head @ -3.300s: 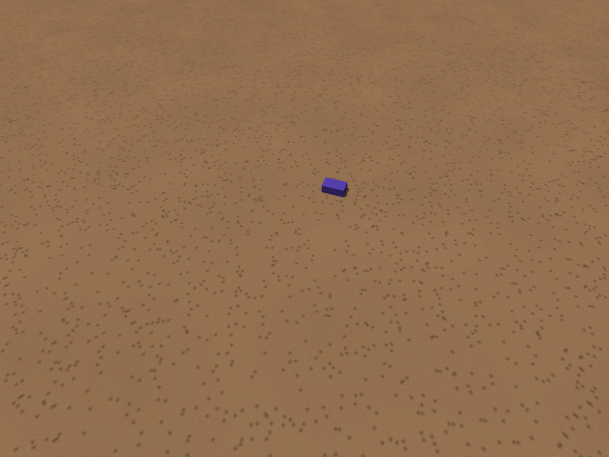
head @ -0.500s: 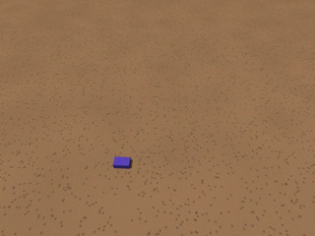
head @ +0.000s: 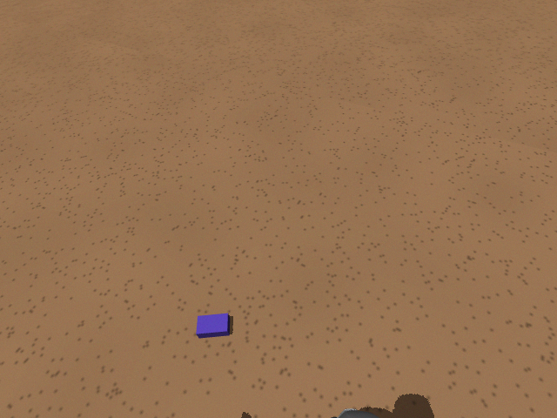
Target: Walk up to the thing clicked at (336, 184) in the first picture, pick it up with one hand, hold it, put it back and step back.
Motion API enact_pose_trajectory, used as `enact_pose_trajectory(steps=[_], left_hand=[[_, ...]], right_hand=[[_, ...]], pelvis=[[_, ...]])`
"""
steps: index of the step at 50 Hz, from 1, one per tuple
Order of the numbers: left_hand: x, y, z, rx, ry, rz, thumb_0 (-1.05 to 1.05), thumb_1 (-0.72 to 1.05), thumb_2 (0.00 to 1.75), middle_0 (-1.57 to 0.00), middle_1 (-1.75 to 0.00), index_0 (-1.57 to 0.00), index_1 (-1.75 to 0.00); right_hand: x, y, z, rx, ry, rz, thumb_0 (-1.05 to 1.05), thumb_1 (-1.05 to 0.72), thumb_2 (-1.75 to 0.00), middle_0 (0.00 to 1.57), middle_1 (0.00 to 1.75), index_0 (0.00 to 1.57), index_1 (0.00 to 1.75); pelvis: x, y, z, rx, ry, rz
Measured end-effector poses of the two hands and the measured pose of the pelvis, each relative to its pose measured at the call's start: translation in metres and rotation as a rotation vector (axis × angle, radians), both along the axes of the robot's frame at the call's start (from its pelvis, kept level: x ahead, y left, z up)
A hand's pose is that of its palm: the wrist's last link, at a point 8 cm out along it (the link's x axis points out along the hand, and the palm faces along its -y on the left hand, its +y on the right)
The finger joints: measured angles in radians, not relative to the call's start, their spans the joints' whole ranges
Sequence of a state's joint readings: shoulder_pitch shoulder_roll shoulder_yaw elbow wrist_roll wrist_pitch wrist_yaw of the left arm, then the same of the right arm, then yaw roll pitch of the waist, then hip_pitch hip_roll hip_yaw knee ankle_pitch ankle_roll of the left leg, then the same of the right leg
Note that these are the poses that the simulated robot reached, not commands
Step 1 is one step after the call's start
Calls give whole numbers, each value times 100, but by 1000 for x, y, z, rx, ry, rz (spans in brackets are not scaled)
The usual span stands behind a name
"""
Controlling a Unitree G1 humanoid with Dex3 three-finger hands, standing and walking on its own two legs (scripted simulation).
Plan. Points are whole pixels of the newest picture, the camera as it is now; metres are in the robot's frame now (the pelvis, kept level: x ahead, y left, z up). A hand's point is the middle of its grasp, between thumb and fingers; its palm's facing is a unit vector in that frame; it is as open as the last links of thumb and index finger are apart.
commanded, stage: walk up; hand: left
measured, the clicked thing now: (213, 325) +0.54 +0.29 -0.73
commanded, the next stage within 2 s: none
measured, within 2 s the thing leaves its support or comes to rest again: neither
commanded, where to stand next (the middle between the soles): +0.16 +0.01 m, yaw +1 degrees
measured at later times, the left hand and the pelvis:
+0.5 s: hand out of the picture +0.14 +0.31 -0.16, palm faces +0.00 -0.94 -0.33, open 7.4 cm; pelvis +0.06 +0.04 +0.00, yaw +1 degrees
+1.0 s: hand out of the picture +0.12 +0.29 -0.14, palm faces +0.01 -0.93 -0.36, open 7.4 cm; pelvis +0.06 +0.03 +0.01, yaw +1 degrees
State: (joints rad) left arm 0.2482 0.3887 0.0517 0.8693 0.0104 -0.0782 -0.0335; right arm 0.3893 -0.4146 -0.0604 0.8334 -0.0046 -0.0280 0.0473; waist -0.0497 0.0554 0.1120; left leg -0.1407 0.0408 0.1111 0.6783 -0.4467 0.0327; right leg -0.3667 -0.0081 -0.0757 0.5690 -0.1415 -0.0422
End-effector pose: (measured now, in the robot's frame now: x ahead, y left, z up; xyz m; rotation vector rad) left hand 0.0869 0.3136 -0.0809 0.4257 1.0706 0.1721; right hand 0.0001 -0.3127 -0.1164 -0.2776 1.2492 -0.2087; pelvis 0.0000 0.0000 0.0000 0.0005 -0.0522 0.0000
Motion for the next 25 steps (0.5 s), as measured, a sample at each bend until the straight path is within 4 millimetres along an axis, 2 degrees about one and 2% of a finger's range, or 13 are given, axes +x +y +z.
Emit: enact_pose_trajectory(steps=[4,8,11,15,20,25], left_hand=[[21,-8,9,3,-55,22,0,90,90,-20,-30,-20,-30],[28,-7,19,3,-63,39,0,90,90,-20,-30,-20,-30],[30,0,18,8,-33,42,0,90,90,-20,-30,-20,-30],[37,14,3,-4,0,61,0,90,90,-20,-30,-20,-30],[50,35,-30,-51,22,99,0,90,90,-20,-30,-20,-30],[49,38,-46,-91,86,110,0,90,90,-20,-30,-20,-30]], right_hand=[[39,4,-3,22,-11,36,1,-90,-90,20,30,20,30],[77,7,3,24,-54,62,1,-90,-90,20,30,20,30],[98,9,6,8,-78,65,1,-90,-90,20,30,20,30],[112,17,7,-25,-66,63,1,-90,-90,20,29,20,30],[119,33,9,-88,-45,68,1,-90,-90,20,29,20,30],[126,47,21,-106,-51,82,1,-90,-90,20,30,20,30]], pelvis=[[19,-4,4,16,-13,4],[35,1,12,16,-18,4],[44,7,13,12,-17,-1],[54,18,7,0,-16,6],[59,36,-7,11,-14,19],[58,43,-3,-10,5,18]])
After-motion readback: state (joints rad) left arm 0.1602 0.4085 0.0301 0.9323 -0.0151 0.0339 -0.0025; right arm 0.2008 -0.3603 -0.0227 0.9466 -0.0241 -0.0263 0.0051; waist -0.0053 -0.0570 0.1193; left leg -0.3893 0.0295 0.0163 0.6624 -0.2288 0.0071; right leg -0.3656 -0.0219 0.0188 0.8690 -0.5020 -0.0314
